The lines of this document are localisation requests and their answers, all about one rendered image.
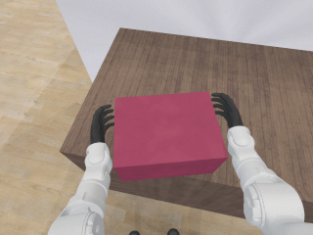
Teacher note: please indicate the right robot upper arm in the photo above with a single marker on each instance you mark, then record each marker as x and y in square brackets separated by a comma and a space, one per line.
[275, 209]

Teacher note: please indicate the carton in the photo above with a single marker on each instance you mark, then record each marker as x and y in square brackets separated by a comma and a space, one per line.
[166, 135]

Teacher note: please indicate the pedestal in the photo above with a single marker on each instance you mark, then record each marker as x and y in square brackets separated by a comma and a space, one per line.
[272, 88]

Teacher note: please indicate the right robot forearm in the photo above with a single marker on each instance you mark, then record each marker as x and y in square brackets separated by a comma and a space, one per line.
[247, 164]

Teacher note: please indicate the left robot upper arm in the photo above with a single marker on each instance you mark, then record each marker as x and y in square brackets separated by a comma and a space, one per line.
[83, 223]

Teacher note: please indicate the robot left hand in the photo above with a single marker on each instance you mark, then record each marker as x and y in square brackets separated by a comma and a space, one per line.
[98, 128]

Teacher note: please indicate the robot right hand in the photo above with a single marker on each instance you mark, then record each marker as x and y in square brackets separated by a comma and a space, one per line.
[231, 113]

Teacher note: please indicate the left robot forearm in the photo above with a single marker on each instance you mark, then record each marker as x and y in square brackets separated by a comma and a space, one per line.
[94, 186]

